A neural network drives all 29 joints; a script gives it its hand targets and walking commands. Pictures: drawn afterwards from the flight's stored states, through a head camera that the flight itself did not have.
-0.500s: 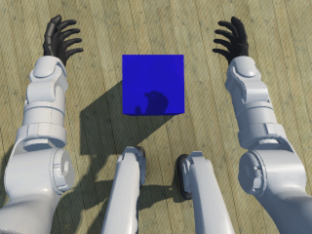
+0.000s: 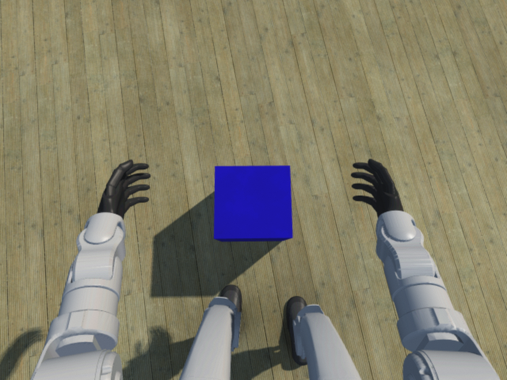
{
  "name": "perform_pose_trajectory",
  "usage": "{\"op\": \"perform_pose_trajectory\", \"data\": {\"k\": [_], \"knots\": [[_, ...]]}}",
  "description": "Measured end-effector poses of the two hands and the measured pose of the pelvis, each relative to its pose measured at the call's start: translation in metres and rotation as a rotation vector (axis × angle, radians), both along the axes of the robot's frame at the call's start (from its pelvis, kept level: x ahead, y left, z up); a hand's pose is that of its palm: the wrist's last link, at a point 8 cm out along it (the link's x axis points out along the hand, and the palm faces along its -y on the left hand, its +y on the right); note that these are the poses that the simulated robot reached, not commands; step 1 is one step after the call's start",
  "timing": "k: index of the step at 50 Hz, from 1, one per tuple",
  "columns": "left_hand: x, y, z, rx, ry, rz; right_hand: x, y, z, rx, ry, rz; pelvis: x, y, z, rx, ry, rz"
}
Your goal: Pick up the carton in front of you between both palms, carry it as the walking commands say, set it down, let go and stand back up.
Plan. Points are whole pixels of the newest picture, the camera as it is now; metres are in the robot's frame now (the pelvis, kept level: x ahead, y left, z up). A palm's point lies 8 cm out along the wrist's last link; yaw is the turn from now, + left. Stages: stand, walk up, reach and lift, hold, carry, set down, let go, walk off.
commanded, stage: let go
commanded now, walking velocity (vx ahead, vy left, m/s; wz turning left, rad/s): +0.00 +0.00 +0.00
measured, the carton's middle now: (252, 207) +0.43 +0.03 -0.58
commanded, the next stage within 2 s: stand in 0.94 s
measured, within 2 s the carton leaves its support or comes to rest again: neither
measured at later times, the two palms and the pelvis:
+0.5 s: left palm (92, 327) +0.21 +0.21 +0.00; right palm (499, 323) +0.22 -0.25 +0.00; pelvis +0.05 -0.02 +0.07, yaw +1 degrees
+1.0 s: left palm (78, 335) +0.20 +0.23 +0.00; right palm out of the picture +0.21 -0.26 +0.00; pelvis +0.05 -0.02 +0.07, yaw +1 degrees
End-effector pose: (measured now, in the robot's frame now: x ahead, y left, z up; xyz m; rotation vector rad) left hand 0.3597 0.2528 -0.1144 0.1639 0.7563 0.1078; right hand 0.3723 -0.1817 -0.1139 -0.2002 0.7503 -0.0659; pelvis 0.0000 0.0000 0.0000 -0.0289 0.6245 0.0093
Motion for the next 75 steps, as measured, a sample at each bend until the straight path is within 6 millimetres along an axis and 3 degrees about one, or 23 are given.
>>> {"op": "perform_pose_trajectory", "data": {"k": [8,19,27,34,46,52,59,75], "knots": [[-0.041,-0.007,0.043,-0.008,0.001,0.0,-0.037,-0.021,0.042,0.01,0.003,0.008,0.022,-0.003,0.028,0.012,-0.123,0.002],[-0.117,-0.03,0.094,-0.009,0.024,-0.01,-0.118,-0.055,0.091,0.02,0.023,-0.007,0.042,-0.015,0.062,0.031,-0.369,-0.003],[-0.154,-0.043,0.116,-0.011,0.029,-0.014,-0.156,-0.076,0.117,0.015,0.024,-0.003,0.048,-0.027,0.073,0.042,-0.563,-0.001],[-0.157,-0.049,0.12,-0.014,0.035,-0.026,-0.162,-0.08,0.122,0.017,0.034,0.003,0.047,-0.031,0.073,0.048,-0.669,0.005],[-0.156,-0.043,0.12,-0.007,0.048,-0.028,-0.161,-0.07,0.122,0.021,0.046,-0.002,0.047,-0.025,0.072,0.044,-0.717,0.001],[-0.158,-0.015,0.113,0.096,0.06,0.007,-0.17,-0.088,0.108,-0.091,0.098,-0.027,0.049,-0.02,0.069,0.034,-0.658,0.0],[-0.169,0.015,0.101,0.155,0.12,0.024,-0.179,-0.114,0.106,-0.18,0.152,-0.065,0.055,-0.015,0.068,0.028,-0.628,-0.005],[-0.177,0.025,0.09,0.168,0.199,0.019,-0.185,-0.116,0.099,-0.189,0.205,-0.09,0.062,-0.009,0.07,0.026,-0.636,-0.011]]}}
